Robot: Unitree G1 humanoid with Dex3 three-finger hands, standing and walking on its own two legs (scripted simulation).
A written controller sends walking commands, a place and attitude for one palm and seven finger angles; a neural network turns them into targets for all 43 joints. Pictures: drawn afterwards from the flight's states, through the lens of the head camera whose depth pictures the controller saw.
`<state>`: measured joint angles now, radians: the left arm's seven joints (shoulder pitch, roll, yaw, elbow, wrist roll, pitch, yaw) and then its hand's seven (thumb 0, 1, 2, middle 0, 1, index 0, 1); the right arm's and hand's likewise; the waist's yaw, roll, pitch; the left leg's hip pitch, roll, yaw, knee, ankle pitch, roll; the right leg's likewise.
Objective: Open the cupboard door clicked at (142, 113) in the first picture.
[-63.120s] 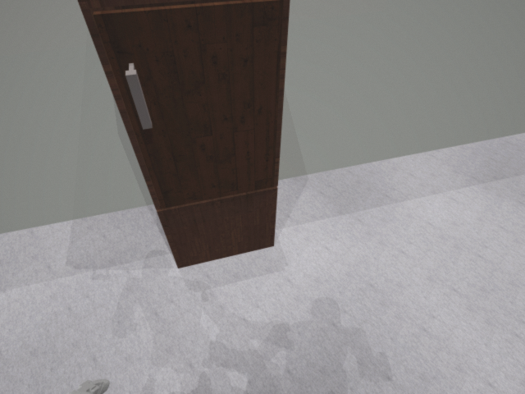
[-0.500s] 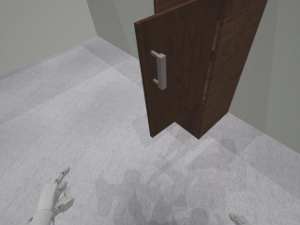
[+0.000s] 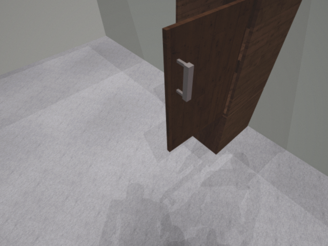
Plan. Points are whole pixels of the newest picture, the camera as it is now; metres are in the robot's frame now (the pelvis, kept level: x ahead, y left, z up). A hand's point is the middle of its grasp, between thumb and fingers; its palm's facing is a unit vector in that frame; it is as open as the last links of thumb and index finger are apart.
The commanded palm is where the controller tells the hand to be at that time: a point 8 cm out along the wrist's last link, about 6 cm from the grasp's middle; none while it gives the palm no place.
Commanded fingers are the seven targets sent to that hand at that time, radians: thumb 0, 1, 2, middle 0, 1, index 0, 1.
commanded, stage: let the arm hang, fingers relaxed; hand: left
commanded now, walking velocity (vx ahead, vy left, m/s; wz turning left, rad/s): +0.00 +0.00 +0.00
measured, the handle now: (183, 80) +0.60 -0.02 +0.07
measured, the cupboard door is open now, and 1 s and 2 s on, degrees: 87 87 87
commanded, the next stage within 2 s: look to check the result in 0.44 s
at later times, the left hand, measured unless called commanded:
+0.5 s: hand out of the picture +0.00 +0.17 -0.17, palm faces +0.03 -0.98 -0.18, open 7.3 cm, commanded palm none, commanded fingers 0.00 0.90 0.90 -0.20 -0.30 -0.20 -0.30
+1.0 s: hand out of the picture +0.02 +0.18 -0.17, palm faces +0.03 -0.98 -0.20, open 7.3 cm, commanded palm none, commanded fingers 0.00 0.90 0.90 -0.20 -0.30 -0.20 -0.30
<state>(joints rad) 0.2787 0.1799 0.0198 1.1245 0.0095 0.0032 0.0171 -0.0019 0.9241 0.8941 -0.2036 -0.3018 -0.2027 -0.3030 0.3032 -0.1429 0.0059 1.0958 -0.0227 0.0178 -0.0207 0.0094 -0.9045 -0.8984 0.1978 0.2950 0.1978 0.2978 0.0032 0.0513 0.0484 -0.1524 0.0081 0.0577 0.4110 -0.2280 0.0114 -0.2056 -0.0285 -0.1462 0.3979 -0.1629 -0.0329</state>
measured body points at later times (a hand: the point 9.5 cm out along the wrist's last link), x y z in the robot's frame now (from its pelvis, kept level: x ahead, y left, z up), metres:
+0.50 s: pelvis +0.00 +0.01 +0.00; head +0.01 +0.00 +0.45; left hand +0.00 +0.23 -0.16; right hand -0.03 -0.19 -0.17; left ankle +0.00 +0.11 -0.74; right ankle +0.04 -0.10 -0.74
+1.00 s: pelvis +0.01 +0.01 +0.00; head +0.02 -0.01 +0.45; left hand +0.02 +0.23 -0.16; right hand +0.00 -0.21 -0.17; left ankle +0.00 +0.11 -0.74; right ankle +0.04 -0.10 -0.74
